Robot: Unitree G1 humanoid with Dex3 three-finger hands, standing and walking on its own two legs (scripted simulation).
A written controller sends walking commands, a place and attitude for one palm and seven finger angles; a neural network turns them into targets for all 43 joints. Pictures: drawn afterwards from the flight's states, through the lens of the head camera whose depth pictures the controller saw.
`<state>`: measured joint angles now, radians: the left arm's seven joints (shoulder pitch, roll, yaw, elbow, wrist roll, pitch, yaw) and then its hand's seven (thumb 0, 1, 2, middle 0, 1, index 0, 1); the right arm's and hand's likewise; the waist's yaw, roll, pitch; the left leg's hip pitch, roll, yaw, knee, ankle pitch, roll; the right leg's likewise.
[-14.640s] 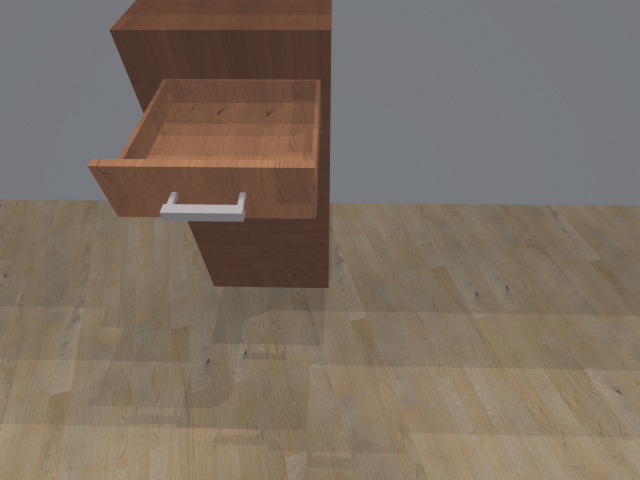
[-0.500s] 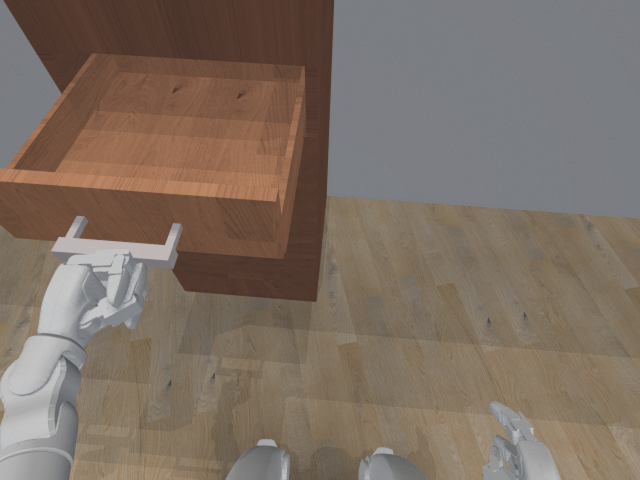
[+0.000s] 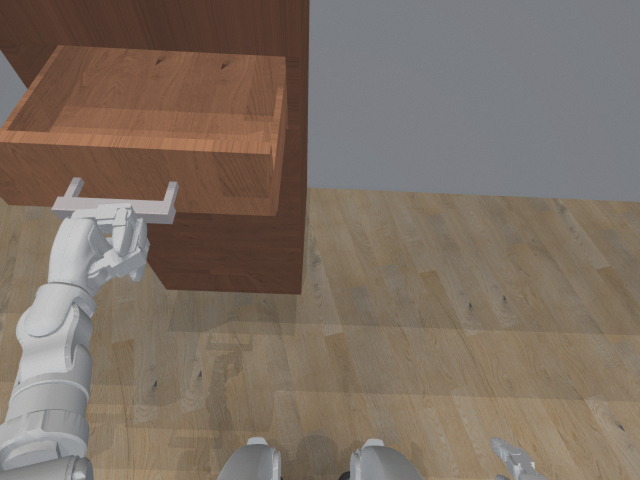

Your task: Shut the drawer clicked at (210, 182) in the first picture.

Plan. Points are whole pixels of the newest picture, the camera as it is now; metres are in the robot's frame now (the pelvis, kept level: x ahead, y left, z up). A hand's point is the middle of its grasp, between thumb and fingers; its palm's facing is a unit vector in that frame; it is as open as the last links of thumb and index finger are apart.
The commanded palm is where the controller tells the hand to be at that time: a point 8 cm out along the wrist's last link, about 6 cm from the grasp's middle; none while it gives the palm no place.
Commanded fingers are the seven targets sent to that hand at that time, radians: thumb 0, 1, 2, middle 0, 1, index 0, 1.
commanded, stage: push the drawer shut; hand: left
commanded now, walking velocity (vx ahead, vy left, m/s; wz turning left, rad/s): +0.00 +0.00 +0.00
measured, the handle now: (120, 198) +0.45 +0.26 +0.06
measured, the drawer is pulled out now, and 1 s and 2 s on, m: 0.19 0.08 0.00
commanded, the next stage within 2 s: none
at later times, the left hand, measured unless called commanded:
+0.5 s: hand (147, 214) +0.43 +0.23 +0.05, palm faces -0.03 -1.00 -0.04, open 3.0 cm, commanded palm +0.42 +0.27 +0.06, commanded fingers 0.00 0.90 0.90 -1.40 -1.60 -1.40 -1.60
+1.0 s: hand (161, 176) +0.50 +0.22 +0.05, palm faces -0.02 -1.00 -0.04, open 3.1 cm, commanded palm +0.48 +0.27 +0.06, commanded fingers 0.00 0.90 0.90 -1.40 -1.60 -1.40 -1.60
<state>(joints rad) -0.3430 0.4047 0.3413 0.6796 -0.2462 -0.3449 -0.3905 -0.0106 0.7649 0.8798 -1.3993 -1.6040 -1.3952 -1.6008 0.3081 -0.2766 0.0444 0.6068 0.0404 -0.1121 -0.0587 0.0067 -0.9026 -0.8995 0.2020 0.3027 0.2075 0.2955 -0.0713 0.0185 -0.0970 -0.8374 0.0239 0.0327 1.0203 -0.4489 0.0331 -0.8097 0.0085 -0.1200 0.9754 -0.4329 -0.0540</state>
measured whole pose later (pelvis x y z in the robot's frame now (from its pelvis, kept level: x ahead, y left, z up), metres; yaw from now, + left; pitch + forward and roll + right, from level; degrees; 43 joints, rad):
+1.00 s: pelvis +0.00 +0.01 -0.01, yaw -1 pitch +21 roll -3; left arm -0.82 0.56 0.42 1.13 -0.11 -0.40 -0.33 0.02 0.76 0.88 -1.40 -1.60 -1.40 -1.60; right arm 0.36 -0.28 0.05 0.64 0.01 0.01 -0.03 0.00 -0.90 -0.90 0.20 0.30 0.21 0.30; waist -0.17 0.02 -0.10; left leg -0.98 0.04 0.04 1.08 -0.47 0.05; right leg -0.95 0.02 -0.11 1.01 -0.43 -0.04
